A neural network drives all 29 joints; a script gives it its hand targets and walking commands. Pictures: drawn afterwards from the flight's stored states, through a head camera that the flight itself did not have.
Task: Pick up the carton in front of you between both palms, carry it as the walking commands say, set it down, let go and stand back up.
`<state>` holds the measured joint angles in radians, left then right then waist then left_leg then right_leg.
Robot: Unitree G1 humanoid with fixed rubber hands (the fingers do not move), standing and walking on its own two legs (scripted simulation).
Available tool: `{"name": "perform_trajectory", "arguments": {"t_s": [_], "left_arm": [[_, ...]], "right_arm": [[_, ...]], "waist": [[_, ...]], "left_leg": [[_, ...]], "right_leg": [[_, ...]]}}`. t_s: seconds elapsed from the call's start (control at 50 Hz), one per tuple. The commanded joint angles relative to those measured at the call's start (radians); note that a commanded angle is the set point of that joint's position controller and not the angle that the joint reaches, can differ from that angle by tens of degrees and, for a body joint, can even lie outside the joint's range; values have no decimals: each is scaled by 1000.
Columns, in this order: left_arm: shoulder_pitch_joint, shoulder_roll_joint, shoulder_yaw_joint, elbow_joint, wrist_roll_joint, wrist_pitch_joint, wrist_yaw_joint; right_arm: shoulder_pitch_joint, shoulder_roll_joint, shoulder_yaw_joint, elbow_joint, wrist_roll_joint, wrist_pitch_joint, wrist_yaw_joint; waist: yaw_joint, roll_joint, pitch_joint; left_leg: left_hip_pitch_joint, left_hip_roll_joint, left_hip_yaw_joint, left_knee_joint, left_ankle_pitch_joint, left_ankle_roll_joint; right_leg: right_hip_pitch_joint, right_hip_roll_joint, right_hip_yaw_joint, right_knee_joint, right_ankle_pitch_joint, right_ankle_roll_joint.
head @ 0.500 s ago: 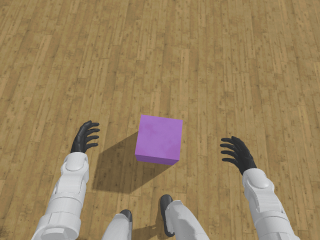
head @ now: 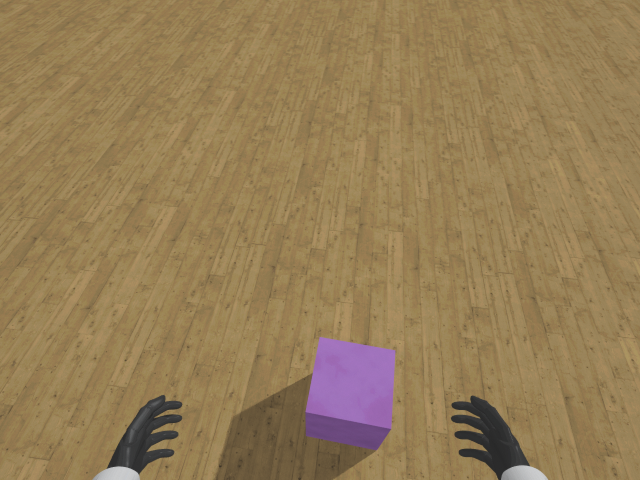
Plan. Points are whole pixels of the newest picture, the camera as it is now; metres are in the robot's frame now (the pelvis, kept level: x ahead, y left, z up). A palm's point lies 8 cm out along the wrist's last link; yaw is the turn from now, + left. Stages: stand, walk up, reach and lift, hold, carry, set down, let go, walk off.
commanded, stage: let go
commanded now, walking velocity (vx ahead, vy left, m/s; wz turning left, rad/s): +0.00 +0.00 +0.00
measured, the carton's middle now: (348, 394) +0.42 -0.10 -0.65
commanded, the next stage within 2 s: stand in 0.38 s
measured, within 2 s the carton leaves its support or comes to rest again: neither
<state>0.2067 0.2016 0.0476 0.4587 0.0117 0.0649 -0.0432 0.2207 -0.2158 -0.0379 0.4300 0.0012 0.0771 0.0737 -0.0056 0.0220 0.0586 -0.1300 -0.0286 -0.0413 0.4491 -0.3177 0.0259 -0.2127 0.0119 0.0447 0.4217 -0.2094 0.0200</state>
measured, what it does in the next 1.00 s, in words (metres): stands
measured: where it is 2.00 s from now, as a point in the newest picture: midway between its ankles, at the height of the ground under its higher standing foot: outside the picture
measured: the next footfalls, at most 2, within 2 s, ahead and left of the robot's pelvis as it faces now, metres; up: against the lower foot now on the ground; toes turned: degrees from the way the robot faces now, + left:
none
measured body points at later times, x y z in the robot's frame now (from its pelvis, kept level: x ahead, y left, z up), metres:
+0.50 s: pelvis +0.00 -0.02 -0.01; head -0.01 -0.03 +0.44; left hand +0.16 +0.24 -0.09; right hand +0.17 -0.28 -0.09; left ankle -0.05 +0.10 -0.74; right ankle +0.01 -0.14 -0.74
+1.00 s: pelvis +0.00 -0.04 -0.01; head +0.00 -0.06 +0.44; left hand +0.12 +0.24 -0.10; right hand +0.13 -0.32 -0.12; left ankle -0.05 +0.10 -0.74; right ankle +0.01 -0.14 -0.74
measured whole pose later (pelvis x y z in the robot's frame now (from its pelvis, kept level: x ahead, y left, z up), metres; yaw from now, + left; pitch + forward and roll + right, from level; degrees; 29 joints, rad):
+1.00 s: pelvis +0.00 -0.04 -0.01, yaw +1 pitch -2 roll +0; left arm 0.19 0.27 0.07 0.80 0.02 -0.02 0.02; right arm 0.23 -0.32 -0.05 0.75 -0.02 -0.01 -0.03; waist 0.00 0.04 0.03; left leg -0.12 0.00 -0.08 0.50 -0.34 -0.03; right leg -0.22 0.04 0.00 0.52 -0.27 -0.04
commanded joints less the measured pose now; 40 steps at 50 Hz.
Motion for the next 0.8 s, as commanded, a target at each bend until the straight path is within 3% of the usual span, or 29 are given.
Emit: {"name": "perform_trajectory", "arguments": {"t_s": [0.0, 0.12, 0.14, 0.18, 0.36, 0.38, 0.4, 0.46, 0.62, 0.78], "left_arm": [[-38, 70, 3, -119, -13, 6, -12], [-48, 79, 5, -133, -13, 36, -19], [6, 83, 2, -70, -32, 10, 1], [-7, 85, 0, -90, -24, 7, 17], [-16, 98, 4, -78, -16, 24, 17], [-7, 195, 59, 87, 18, -5, 46], [-3, 219, 64, 86, 18, -25, 57], [-36, 189, 65, 115, 21, -62, 58], [-48, 201, 64, 190, 18, -91, 59], [-33, 223, 61, 240, 14, -95, 71]], "right_arm": [[-5, -112, -46, -84, -13, 8, -3], [-24, -108, -51, -90, -22, 35, 1], [-76, -148, -55, -138, -36, 86, -22], [-39, -135, -42, -132, -37, 104, -36], [-41, -118, -21, -148, -15, 135, -60], [-86, -210, -65, -4, 4, 50, -64], [-62, -197, -65, -2, -2, 5, -64], [-57, -177, -64, 52, -17, -59, -59], [-36, -204, -58, 146, -25, -96, -76], [-9, -220, -51, 210, -22, -100, -96]], "waist": [[-15, 6, -50], [-13, 3, -17], [0, -11, -81], [1, 24, -71], [9, 9, -50], [31, 91, -85], [16, 61, -89], [13, -6, -50], [6, -42, -91], [7, -36, -91]], "left_leg": [[-113, 29, -5, -125, 273, -45], [-105, 27, -4, -123, 275, -44], [-39, 29, 0, -74, 378, -55], [-37, 30, -6, -54, 423, -65], [-76, 8, 15, -56, 337, -41], [-96, 35, 15, -6, 174, -47], [-77, 39, -6, -4, 112, -46], [-86, 51, -34, -13, 21, -35], [-46, 67, -52, 8, 174, -32], [-42, 76, -63, 5, 196, -34]], "right_leg": [[216, 57, -54, 5, 211, -11], [243, 58, -56, 10, 198, -11], [197, 76, -64, 37, 158, -6], [166, 74, -58, 42, 156, -13], [182, 61, -37, 37, 213, -9], [73, -31, -6, 55, 165, -14], [52, -40, 12, 51, 124, -24], [-30, -42, 31, 13, -17, -32], [10, -58, 45, 31, 175, -37], [38, -73, 61, 29, 212, -43]]}}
